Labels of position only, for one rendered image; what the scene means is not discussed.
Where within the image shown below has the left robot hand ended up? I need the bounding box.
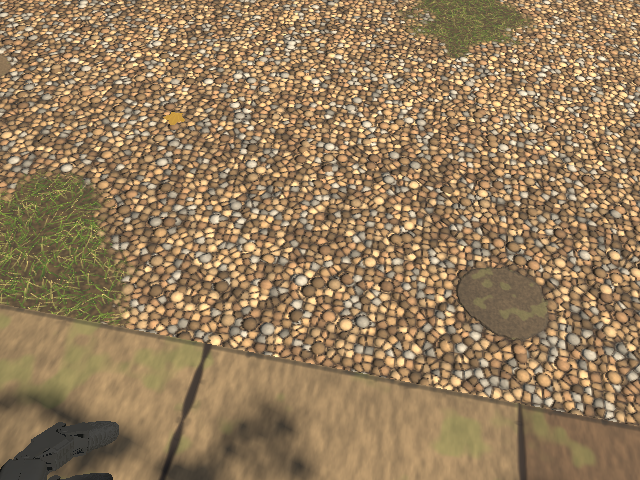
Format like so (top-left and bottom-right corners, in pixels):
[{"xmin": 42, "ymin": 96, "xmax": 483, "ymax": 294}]
[{"xmin": 0, "ymin": 421, "xmax": 119, "ymax": 480}]

